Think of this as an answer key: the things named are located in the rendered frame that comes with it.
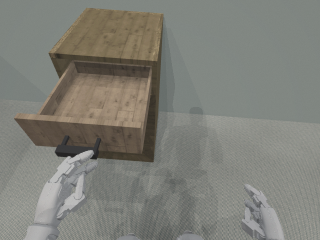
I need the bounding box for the left robot forearm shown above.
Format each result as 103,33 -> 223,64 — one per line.
23,224 -> 60,240

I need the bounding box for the drawer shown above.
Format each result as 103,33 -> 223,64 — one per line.
14,60 -> 152,154

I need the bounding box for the right robot hand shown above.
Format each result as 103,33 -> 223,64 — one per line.
241,184 -> 285,240

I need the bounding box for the handle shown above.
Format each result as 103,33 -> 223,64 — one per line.
55,135 -> 101,160

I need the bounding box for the cabinet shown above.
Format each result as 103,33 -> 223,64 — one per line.
48,8 -> 164,163

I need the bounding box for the left robot hand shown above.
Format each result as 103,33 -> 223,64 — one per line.
34,150 -> 98,228

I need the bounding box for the robot right shin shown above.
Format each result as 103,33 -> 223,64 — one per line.
183,230 -> 193,234

